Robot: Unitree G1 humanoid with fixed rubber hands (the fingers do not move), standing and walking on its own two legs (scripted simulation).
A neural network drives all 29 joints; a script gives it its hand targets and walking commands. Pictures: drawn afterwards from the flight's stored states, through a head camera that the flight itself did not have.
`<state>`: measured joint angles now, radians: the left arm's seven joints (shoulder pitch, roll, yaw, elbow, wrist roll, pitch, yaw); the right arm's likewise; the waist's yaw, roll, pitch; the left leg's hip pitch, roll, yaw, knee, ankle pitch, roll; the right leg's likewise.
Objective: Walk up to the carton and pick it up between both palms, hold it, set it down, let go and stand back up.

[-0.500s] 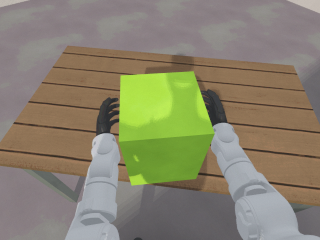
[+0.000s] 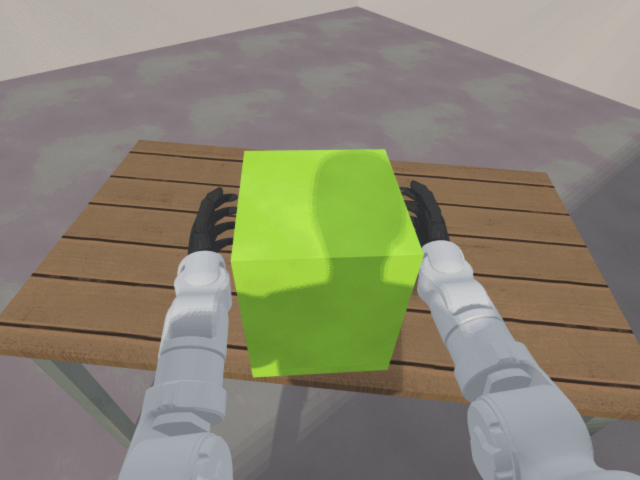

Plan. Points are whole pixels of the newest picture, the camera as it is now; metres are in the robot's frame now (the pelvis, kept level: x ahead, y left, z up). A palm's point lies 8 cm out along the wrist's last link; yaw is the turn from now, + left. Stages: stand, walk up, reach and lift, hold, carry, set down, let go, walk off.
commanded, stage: reach and lift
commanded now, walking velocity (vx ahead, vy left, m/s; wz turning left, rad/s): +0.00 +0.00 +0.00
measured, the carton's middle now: (318, 264) +0.40 +0.05 +0.05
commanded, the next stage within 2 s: none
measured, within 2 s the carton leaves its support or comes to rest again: neither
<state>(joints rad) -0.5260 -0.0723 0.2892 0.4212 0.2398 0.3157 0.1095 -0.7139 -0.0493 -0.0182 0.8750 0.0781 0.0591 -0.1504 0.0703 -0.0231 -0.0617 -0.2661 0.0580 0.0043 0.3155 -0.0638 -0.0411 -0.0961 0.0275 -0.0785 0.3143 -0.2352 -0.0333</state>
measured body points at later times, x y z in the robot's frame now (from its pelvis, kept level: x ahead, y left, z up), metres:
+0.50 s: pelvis -0.01 +0.01 +0.00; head -0.05 +0.04 +0.45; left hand +0.38 +0.19 +0.16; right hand +0.40 -0.11 +0.16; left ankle +0.06 +0.14 -0.75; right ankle -0.04 -0.09 -0.75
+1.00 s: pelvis +0.00 +0.02 +0.00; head -0.06 +0.05 +0.44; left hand +0.38 +0.17 +0.20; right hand +0.38 -0.12 +0.19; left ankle +0.06 +0.15 -0.75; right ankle -0.04 -0.09 -0.75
